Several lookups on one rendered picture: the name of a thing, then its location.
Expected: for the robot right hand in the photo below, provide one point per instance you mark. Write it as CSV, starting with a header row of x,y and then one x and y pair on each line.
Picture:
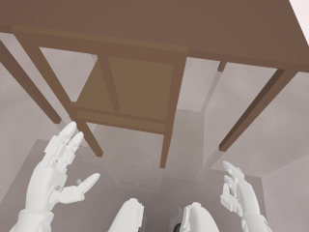
x,y
243,201

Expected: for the robot right thigh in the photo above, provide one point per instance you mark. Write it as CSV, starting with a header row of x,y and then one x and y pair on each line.
x,y
198,219

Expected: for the robot left hand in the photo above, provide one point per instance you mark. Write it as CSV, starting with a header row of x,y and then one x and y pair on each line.
x,y
48,174

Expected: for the table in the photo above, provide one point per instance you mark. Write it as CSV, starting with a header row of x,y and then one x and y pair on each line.
x,y
262,33

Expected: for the robot thigh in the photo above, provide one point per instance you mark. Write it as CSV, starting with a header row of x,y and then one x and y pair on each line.
x,y
129,218
198,219

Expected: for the chair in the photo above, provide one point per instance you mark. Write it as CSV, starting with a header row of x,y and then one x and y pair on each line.
x,y
134,85

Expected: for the left robot forearm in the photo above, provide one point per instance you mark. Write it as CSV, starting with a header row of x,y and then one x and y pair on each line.
x,y
33,221

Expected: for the right robot forearm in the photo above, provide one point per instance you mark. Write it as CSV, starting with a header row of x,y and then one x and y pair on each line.
x,y
254,222

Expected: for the robot left thigh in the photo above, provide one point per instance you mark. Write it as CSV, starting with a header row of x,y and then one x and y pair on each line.
x,y
129,218

